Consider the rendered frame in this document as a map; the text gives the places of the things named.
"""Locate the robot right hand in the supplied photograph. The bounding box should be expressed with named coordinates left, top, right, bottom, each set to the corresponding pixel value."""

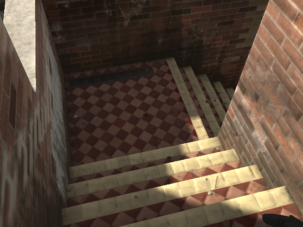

left=262, top=214, right=303, bottom=227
